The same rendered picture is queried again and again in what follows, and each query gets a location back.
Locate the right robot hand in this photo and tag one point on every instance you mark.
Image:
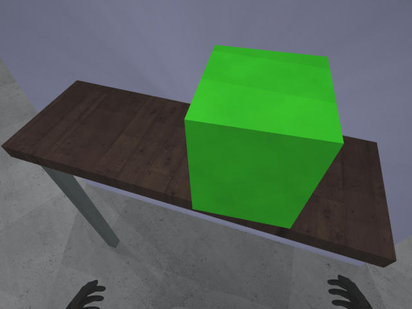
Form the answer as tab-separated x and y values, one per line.
355	296

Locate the carton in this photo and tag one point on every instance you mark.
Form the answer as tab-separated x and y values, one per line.
261	131

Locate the left robot hand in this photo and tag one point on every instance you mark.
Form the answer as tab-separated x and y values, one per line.
81	298

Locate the table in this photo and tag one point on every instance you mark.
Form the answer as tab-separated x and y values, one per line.
137	143

